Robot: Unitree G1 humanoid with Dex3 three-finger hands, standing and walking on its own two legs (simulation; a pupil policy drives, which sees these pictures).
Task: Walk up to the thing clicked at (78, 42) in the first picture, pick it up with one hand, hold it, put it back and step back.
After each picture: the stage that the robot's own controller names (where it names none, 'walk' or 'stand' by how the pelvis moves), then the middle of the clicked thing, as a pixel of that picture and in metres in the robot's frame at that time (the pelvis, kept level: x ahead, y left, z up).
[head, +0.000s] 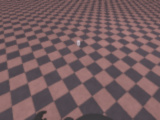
stand; (78, 43) +1.75 +0.30 -0.72
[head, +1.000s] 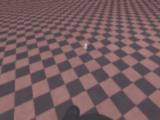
walk; (85, 46) +1.65 +0.23 -0.72
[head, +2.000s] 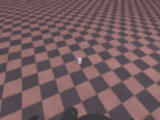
walk; (79, 60) +1.09 +0.23 -0.70
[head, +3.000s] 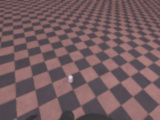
walk; (70, 78) +0.68 +0.23 -0.70
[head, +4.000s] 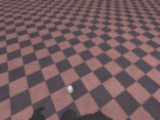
stand; (70, 89) +0.47 +0.22 -0.70
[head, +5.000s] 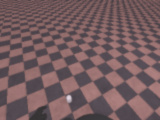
stand; (69, 99) +0.41 +0.21 -0.72
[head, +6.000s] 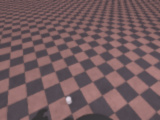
stand; (68, 100) +0.38 +0.24 -0.72
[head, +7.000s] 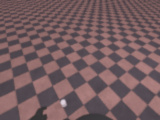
stand; (63, 103) +0.34 +0.27 -0.72
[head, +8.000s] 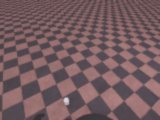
stand; (66, 101) +0.38 +0.25 -0.73
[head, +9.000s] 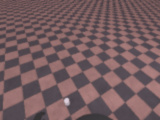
stand; (66, 101) +0.37 +0.24 -0.73
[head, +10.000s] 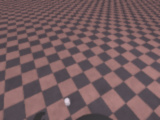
go down; (67, 101) +0.37 +0.24 -0.73
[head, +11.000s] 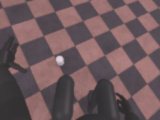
go down; (60, 60) +0.46 +0.23 -0.37
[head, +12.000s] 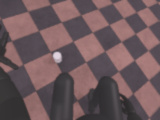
approach; (57, 57) +0.47 +0.24 -0.31
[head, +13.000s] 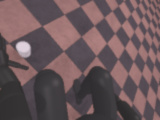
close in; (24, 50) +0.45 +0.29 -0.23
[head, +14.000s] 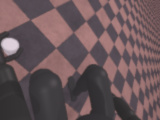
close; (11, 47) +0.44 +0.30 -0.23
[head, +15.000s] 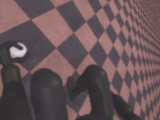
lift; (18, 52) +0.42 +0.27 -0.24
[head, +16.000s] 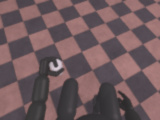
lift; (57, 67) +0.34 +0.22 -0.04
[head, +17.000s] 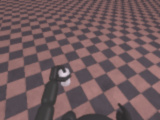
hold; (64, 77) +0.32 +0.17 +0.01
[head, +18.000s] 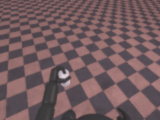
hold; (64, 78) +0.32 +0.17 -0.01
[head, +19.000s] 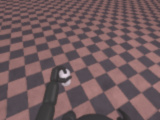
hold; (65, 77) +0.33 +0.17 -0.01
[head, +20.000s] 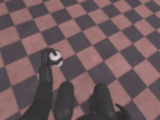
crouch; (56, 59) +0.43 +0.21 -0.09
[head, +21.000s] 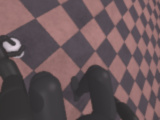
lower; (14, 49) +0.44 +0.29 -0.23
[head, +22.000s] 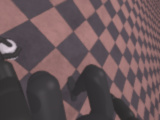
lower; (9, 50) +0.43 +0.30 -0.24
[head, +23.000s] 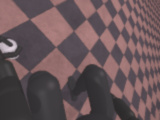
lower; (10, 50) +0.44 +0.30 -0.23
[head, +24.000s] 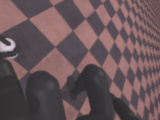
lower; (8, 49) +0.44 +0.30 -0.23
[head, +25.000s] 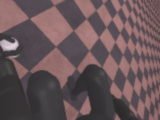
loosen; (11, 48) +0.44 +0.30 -0.23
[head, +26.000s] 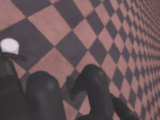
withdraw; (10, 49) +0.44 +0.29 -0.24
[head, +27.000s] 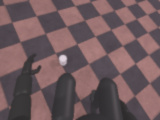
walk; (63, 60) +0.47 +0.22 -0.32
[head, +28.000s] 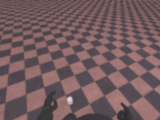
stand; (69, 100) +0.39 +0.18 -0.66
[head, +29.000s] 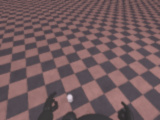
stand; (70, 98) +0.40 +0.20 -0.67
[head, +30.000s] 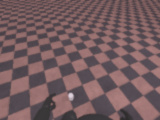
stand; (70, 96) +0.40 +0.19 -0.68
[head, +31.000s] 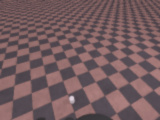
walk; (71, 99) +0.41 +0.20 -0.72
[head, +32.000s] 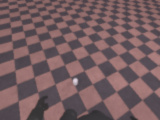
walk; (75, 81) +0.52 +0.14 -0.70
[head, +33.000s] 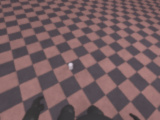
walk; (70, 66) +0.79 +0.23 -0.70
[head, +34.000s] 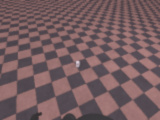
stand; (77, 64) +1.02 +0.22 -0.71
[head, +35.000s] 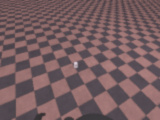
stand; (75, 65) +1.03 +0.23 -0.73
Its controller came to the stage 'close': yes
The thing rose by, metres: 0.71
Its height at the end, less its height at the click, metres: +0.00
